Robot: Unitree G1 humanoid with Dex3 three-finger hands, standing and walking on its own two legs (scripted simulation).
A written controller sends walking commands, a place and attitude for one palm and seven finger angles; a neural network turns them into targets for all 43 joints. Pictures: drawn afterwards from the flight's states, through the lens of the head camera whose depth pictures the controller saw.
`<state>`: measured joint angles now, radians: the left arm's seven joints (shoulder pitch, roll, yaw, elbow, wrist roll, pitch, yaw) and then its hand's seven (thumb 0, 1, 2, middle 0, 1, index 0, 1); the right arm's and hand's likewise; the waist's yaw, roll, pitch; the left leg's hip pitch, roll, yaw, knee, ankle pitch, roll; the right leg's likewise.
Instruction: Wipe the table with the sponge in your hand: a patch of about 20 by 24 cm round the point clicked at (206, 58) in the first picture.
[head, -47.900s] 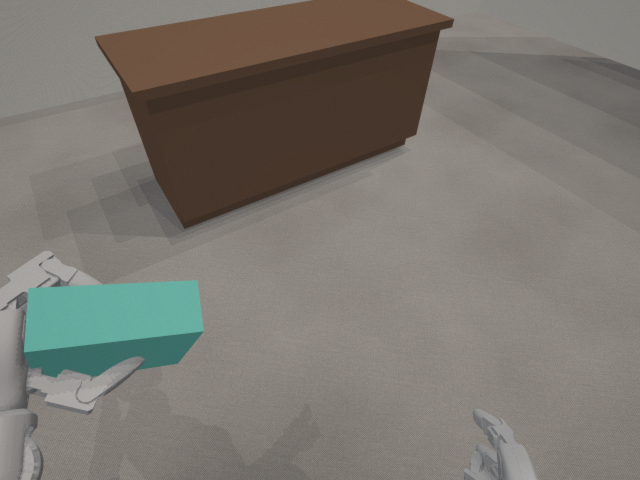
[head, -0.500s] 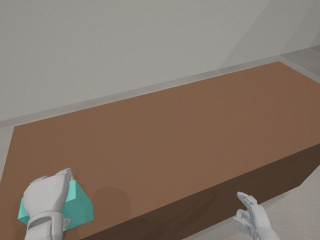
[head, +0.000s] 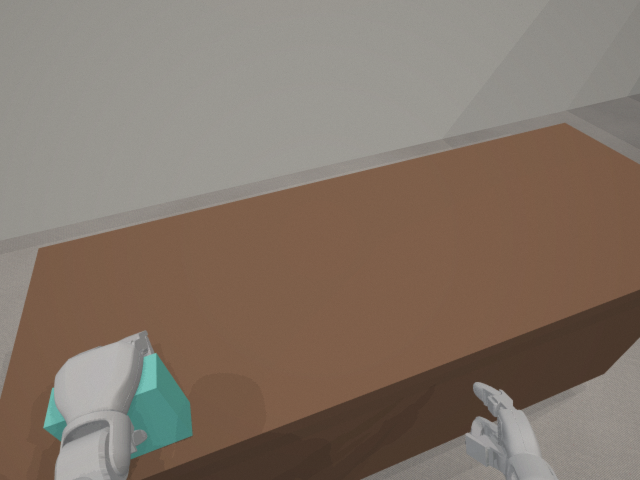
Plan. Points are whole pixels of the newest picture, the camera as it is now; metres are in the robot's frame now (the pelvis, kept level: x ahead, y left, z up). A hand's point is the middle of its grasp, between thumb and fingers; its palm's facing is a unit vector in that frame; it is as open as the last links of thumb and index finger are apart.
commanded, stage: lift the sponge slowly off the table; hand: left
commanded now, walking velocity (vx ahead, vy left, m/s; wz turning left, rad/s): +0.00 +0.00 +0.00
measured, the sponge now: (134, 421) +0.19 +0.28 -0.03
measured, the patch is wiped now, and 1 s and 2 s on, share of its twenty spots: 1.00 1.00 1.00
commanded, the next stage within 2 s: bring the sponge back beside the body in 1.74 s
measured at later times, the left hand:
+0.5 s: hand (112, 409) +0.17 +0.28 +0.03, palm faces -0.01 -0.15 -0.99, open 9.6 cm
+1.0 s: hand (95, 397) +0.17 +0.28 +0.07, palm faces +0.02 -0.13 -0.99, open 9.6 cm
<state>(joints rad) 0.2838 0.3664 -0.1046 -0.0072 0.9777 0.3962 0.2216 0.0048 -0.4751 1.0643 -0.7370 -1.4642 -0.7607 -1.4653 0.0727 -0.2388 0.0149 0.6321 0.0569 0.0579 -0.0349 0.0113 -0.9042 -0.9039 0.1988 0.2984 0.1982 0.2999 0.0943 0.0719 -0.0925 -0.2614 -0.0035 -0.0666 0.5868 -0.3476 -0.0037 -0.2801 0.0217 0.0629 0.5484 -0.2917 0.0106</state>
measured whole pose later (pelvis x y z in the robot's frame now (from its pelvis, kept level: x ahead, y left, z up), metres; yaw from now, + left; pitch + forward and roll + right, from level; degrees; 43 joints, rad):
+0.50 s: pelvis +0.00 +0.00 +0.00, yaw +1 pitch -2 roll -1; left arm 0.33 0.38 -0.11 -0.12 0.96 0.40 0.15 -0.01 -0.50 1.06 -0.78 -1.42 -0.80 -1.42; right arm 0.04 -0.23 0.02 0.64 0.04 0.05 -0.05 0.01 -0.90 -0.90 0.20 0.30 0.19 0.30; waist 0.13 0.07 -0.05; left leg -0.17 0.00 -0.08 0.53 -0.33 0.00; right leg -0.18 0.02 0.05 0.48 -0.27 0.01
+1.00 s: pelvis -0.01 -0.01 +0.01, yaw +1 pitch -4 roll -1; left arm 0.29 0.43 -0.07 -0.17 0.93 0.39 0.08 -0.01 -0.51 1.06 -0.79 -1.41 -0.81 -1.41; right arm 0.03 -0.25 0.03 0.65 0.04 0.04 -0.06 0.01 -0.90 -0.90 0.20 0.30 0.20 0.30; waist 0.13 0.09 -0.02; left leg -0.11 0.00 -0.08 0.47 -0.28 -0.01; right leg -0.12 0.02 0.05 0.42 -0.23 0.00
